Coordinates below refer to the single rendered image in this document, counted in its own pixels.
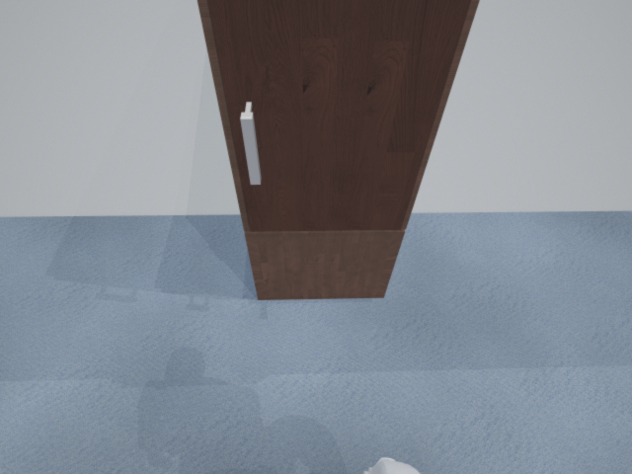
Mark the cupboard door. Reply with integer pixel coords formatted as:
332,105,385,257
208,0,471,232

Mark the handle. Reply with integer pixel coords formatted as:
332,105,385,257
240,102,261,185

